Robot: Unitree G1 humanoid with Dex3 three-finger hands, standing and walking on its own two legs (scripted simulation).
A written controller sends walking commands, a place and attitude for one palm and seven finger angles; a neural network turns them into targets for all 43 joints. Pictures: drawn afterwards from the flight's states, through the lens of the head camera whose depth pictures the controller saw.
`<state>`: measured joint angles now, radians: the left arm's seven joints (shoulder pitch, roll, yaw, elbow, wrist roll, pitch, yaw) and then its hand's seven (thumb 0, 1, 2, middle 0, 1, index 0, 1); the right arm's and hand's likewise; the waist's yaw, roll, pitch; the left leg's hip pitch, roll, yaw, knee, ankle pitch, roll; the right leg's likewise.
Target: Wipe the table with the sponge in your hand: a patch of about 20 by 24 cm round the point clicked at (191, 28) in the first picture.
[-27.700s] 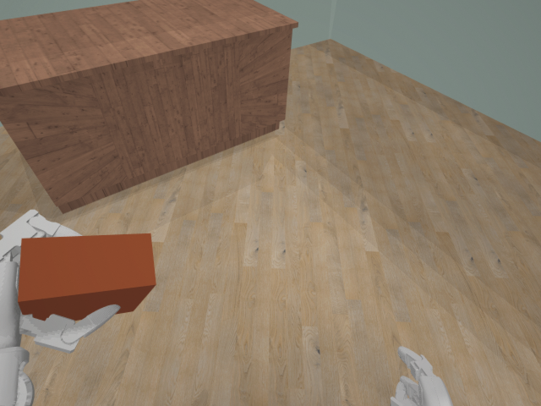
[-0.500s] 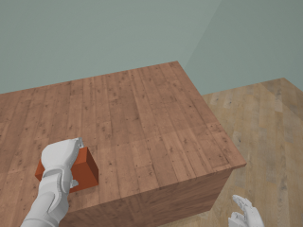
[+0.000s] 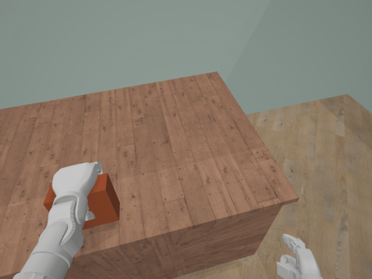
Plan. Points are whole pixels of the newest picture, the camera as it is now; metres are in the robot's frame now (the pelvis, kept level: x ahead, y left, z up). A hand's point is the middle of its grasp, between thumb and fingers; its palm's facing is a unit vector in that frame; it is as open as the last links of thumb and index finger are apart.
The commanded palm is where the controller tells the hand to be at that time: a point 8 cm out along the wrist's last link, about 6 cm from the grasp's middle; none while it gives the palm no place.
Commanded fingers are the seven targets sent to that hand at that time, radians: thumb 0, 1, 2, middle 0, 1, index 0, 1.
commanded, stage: move the sponge above the wiping area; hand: left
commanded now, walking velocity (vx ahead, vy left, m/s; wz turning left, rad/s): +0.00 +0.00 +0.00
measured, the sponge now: (88, 208) +0.26 +0.29 -0.03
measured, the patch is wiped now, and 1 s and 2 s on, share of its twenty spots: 0.00 0.00 0.00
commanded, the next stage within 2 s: none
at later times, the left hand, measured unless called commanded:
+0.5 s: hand (91, 190) +0.28 +0.27 +0.02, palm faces -0.07 -0.06 -1.00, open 10.1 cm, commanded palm +0.26 +0.28 +0.09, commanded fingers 0.00 0.10 1.30 -1.20 -1.60 -1.20 -1.60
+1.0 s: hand (83, 188) +0.27 +0.28 +0.04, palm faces +0.01 -0.03 -1.00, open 10.1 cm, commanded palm +0.25 +0.28 +0.09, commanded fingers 0.00 0.10 1.30 -1.20 -1.60 -1.20 -1.60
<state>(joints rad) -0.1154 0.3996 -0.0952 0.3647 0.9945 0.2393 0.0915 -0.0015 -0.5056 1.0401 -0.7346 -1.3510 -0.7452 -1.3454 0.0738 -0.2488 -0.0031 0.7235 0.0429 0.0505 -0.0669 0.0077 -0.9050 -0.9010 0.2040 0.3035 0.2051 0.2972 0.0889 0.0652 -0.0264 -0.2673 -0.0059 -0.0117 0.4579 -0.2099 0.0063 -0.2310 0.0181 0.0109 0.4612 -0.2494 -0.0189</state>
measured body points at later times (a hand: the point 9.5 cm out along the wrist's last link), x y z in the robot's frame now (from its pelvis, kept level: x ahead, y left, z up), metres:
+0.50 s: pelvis +0.01 +0.01 +0.00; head +0.01 -0.02 +0.45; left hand +0.28 +0.27 +0.08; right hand +0.22 -0.21 -0.10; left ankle +0.02 +0.12 -0.74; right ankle -0.01 -0.11 -0.74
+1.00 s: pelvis +0.01 +0.00 +0.00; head +0.01 -0.03 +0.45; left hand +0.27 +0.28 +0.10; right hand +0.22 -0.23 -0.10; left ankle +0.02 +0.12 -0.74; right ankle -0.01 -0.11 -0.74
